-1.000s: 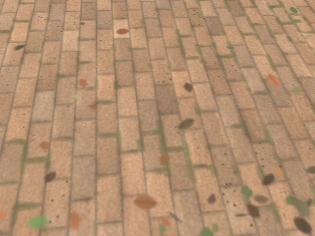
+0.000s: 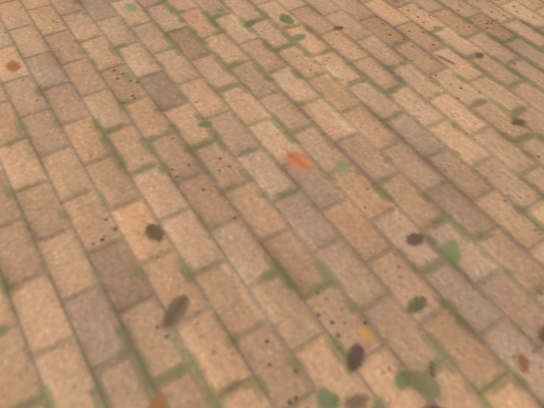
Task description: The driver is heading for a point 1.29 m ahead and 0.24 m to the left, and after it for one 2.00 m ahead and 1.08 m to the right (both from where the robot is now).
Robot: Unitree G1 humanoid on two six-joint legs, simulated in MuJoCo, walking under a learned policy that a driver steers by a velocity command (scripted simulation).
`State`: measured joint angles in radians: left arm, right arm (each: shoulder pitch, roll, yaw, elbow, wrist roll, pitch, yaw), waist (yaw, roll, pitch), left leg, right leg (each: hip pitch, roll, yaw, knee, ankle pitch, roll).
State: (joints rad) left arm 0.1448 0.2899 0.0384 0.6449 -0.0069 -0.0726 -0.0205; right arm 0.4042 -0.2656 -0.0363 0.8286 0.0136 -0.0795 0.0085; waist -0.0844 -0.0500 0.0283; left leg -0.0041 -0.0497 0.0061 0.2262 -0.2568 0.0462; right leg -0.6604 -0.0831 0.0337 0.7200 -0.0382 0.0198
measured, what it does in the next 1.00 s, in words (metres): walks ahead: right foot, then left foot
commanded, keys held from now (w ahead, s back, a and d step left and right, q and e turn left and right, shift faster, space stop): w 1.00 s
